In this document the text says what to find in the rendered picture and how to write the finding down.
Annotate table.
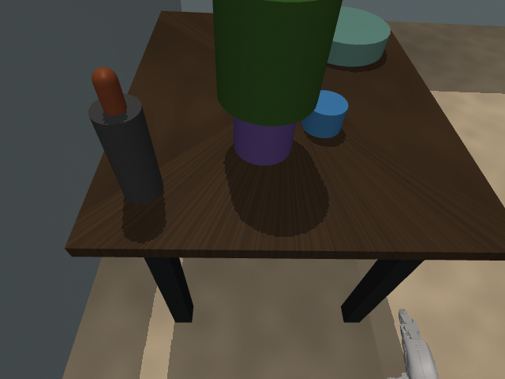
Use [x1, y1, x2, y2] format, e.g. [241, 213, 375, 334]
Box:
[65, 11, 505, 323]

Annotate potted plant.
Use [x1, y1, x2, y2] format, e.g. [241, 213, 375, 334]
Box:
[212, 0, 342, 166]

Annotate right robot hand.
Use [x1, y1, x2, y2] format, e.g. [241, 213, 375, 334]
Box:
[387, 309, 439, 379]

